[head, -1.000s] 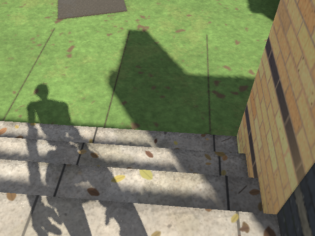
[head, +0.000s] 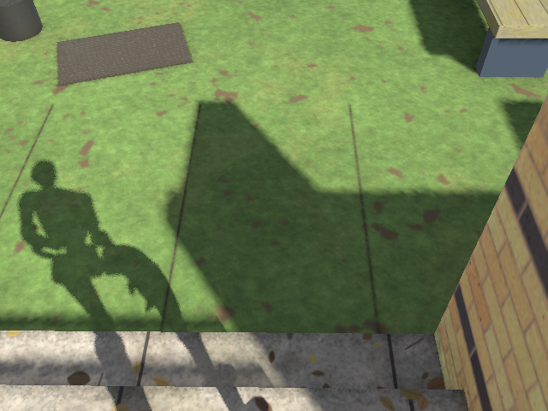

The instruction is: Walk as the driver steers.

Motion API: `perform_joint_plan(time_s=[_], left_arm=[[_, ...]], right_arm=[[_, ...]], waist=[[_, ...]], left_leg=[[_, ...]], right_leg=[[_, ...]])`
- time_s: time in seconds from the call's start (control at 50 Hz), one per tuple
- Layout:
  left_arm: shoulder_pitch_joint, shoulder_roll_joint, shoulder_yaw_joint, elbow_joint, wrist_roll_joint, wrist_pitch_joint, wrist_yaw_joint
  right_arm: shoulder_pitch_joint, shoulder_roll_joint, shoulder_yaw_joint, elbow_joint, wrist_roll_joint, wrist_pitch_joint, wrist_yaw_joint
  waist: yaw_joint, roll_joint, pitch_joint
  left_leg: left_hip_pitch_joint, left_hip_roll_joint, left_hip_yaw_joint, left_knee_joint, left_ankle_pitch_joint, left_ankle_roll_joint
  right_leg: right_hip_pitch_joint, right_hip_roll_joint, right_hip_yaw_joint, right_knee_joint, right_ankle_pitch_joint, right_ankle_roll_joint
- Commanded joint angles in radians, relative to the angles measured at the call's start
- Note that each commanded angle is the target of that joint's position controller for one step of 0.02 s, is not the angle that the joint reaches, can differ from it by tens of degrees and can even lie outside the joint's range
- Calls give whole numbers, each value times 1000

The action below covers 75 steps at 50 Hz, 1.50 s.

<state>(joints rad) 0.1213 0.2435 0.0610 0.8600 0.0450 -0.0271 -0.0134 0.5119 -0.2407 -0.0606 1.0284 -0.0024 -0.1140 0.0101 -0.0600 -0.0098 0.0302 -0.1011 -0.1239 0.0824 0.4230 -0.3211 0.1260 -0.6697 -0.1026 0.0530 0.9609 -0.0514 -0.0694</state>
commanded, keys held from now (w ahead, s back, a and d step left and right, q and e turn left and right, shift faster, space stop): w+shift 0.38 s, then w+e+shift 0.60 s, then q+shift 0.02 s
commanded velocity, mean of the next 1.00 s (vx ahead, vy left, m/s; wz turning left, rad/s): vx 0.99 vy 0.00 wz -0.40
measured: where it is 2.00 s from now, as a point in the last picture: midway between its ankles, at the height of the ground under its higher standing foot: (300, 296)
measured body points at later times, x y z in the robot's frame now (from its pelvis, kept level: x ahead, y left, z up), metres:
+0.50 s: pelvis +0.41 +0.01 -0.26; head +0.40 +0.02 +0.19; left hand +0.26 +0.24 -0.39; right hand +0.54 -0.24 -0.38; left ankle +0.58 +0.16 -0.93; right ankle +0.25 -0.07 -0.91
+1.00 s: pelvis +0.80 -0.02 -0.53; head +0.79 -0.02 -0.08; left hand +1.01 +0.18 -0.64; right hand +0.65 -0.22 -0.68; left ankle +0.63 +0.14 -0.98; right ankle +0.84 -0.06 -1.25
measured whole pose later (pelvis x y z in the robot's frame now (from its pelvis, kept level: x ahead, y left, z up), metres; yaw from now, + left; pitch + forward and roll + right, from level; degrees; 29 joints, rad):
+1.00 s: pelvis +0.80 -0.02 -0.53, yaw -24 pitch -3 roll +3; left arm 0.16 0.26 0.08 0.91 0.03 -0.05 -0.03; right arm 0.45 -0.20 -0.04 1.10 -0.04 -0.09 -0.03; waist 0.01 -0.03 0.02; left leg -0.18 0.10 0.23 1.75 -0.62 0.00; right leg -0.35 0.03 -0.15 0.66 -0.03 -0.24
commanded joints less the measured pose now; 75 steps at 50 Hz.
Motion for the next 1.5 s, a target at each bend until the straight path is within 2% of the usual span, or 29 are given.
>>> perform_joint_plan(time_s=[0.02,0.18,0.24,0.26,0.3,0.38,0.52,0.58,0.6,0.62,0.66,0.7,0.84,0.9,0.96,0.98,1.0,1.04,1.1,1.12,1.16,1.2,1.28,1.3,1.36,1.38,1.42,1.44,1.5], left_arm=[[-30,38,15,-52,-5,-7,-22],[-39,29,-2,-37,0,-36,-28],[504,115,39,99,6,-23,29],[578,144,56,140,2,-23,19],[551,165,21,141,-10,-55,-6],[379,58,-18,141,-44,-112,8],[335,98,-5,140,-46,-112,41],[235,118,-5,150,-26,-71,34],[248,92,12,157,-39,-44,61],[411,3,-9,84,-84,-42,70],[430,21,-1,154,-11,-20,77],[266,0,2,74,23,-5,56],[46,-17,-5,27,-30,-24,-60],[-31,33,-2,9,-13,-9,-45],[523,191,77,168,-4,10,-5],[606,217,94,195,-10,9,-10],[454,258,74,198,-26,-12,-3],[444,158,47,188,-28,-20,14],[237,153,23,143,-28,-62,22],[210,28,-41,110,116,-103,-64],[214,-2,-50,84,98,-120,-48],[295,55,-59,93,73,-117,-22],[460,75,-62,133,-6,-92,10],[379,71,-29,99,-136,-53,81],[304,72,-24,103,-76,-34,99],[202,25,-37,70,-55,-64,66],[162,30,-61,-112,-101,-82,33],[119,51,-65,-162,-95,-78,29],[128,88,-29,-145,-86,-6,77]], right_arm=[[57,-43,16,-32,13,-30,-15],[58,-67,32,-7,-29,-10,-60],[-95,-145,1,-7,-3,23,-74],[-238,-109,-4,-37,-8,53,-84],[-47,23,38,-143,34,16,-84],[-191,-31,15,-101,-88,60,-45],[-380,-10,35,-161,-9,21,27],[297,-148,-27,41,-48,48,-14],[199,-176,-42,-20,-43,38,4],[75,-176,-14,-15,-62,18,31],[107,-114,-11,-15,-22,10,44],[20,-87,-3,-41,-27,-14,32],[-180,-32,29,-49,5,-73,-18],[-73,-62,15,-3,-5,-34,-22],[-221,-142,-9,-11,-45,1,-54],[-382,-135,-21,-26,-55,25,-59],[-215,-37,4,-137,-32,18,-63],[-92,-74,3,-75,-68,23,-36],[-92,-28,5,-56,-76,64,-39],[-171,-16,41,-79,-80,25,38],[-102,29,64,-39,-136,7,77],[-249,-20,40,-50,-91,19,73],[-483,-105,26,-141,-85,28,73],[-652,7,56,-201,86,28,94],[-246,-48,15,-135,54,45,98],[43,-134,-18,-51,32,58,82],[85,-221,-34,-69,-3,83,19],[-13,-194,-28,-139,-6,114,-15],[-269,-218,-19,-264,-21,139,-43]], waist=[[41,37,49],[-5,52,102],[303,-49,-10],[375,-148,81],[108,-103,-85],[-8,-1,99],[81,-60,116],[-250,-57,-92],[-254,121,34],[23,287,-29],[12,5,-47],[61,180,34],[140,18,128],[53,72,181],[348,13,-88],[469,-165,61],[179,-396,73],[119,37,-9],[3,16,59],[30,31,-14],[42,60,7],[79,41,-5],[149,-14,125],[262,3,115],[26,-60,-88],[-122,159,-135],[-132,370,-531],[-119,204,-592],[71,-94,-221]], left_leg=[[20,258,-229,-59,407,70],[-256,181,-63,385,350,1],[-189,99,-25,1339,818,-21],[-469,-19,-20,1829,-69,-1],[-978,-4,-291,1531,-366,44],[-852,170,-282,845,123,-62],[-14,133,-31,216,884,-105],[433,164,-34,213,738,-50],[281,341,-261,-177,636,51],[516,509,-346,316,1296,-25],[361,515,-319,239,881,-37],[85,577,-367,252,617,26],[-586,323,64,259,-114,-138],[-366,356,126,438,258,-105],[-343,335,143,1281,714,-101],[-607,179,146,1748,-9,-98],[-940,158,17,1657,-384,-113],[-933,222,-91,1336,-297,-115],[-603,253,-134,748,25,-172],[-481,326,-213,765,245,-170],[-482,296,-219,563,665,-157],[-225,190,-58,298,861,-157],[-680,298,-170,64,602,-121],[-714,194,-99,-51,735,-144],[-53,173,-41,-88,847,-29],[253,200,-32,-58,1306,54],[863,506,-523,248,1628,362],[802,529,-556,176,1226,351],[-72,498,-606,-72,550,258]], right_leg=[[-139,-3,8,-114,260,-23],[387,139,-202,-329,546,-45],[668,77,-125,-762,403,-117],[812,-61,6,-916,584,-178],[1205,-282,209,-262,1314,-147],[410,-201,269,-380,396,-205],[-57,61,118,-168,-232,-128],[-32,84,78,646,296,-85],[-30,267,17,1136,-437,-88],[-359,198,52,1132,-660,-77],[-399,90,76,904,-491,-86],[-459,-15,69,793,-295,-76],[269,60,-133,-151,867,-68],[315,123,-286,-263,560,-73],[852,128,-219,-334,351,-201],[924,92,-122,-518,301,-281],[1068,-50,100,-256,1029,-239],[957,-174,270,-337,747,-268],[370,-236,281,-388,733,-304],[123,-217,179,-308,406,-337],[86,-111,57,-221,121,-211],[24,32,-151,-169,-195,-64],[536,-169,125,-72,2,-49],[565,-75,0,35,98,-45],[249,-79,-64,449,149,-7],[43,111,-231,889,-278,76],[-522,154,-9,1323,-858,188],[-545,97,54,1297,-799,169],[-300,51,54,796,-449,135]])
